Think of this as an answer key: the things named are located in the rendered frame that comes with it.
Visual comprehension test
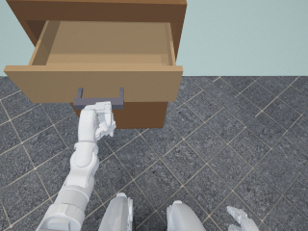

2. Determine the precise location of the right robot hand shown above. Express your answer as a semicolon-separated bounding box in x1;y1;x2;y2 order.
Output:
226;206;260;231

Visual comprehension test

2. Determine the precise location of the handle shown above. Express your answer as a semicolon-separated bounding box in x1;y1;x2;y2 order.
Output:
73;87;124;110

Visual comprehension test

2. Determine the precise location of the left robot hand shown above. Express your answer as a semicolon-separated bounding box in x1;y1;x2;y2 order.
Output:
78;101;116;144

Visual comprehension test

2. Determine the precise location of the robot thigh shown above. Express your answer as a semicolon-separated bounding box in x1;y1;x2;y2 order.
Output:
167;203;206;231
98;196;133;231

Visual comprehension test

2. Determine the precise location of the left robot thigh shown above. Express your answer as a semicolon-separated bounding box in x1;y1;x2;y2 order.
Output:
98;196;133;231

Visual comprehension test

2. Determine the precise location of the right robot thigh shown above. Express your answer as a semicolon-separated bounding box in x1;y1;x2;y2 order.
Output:
167;203;206;231

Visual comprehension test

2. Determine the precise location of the cabinet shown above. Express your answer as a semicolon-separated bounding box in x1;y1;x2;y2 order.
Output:
6;0;188;129

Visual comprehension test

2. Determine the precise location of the robot left forearm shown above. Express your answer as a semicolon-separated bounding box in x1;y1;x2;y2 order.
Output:
36;141;100;231

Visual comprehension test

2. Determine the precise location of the drawer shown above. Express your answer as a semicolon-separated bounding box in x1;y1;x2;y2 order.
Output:
3;20;184;103

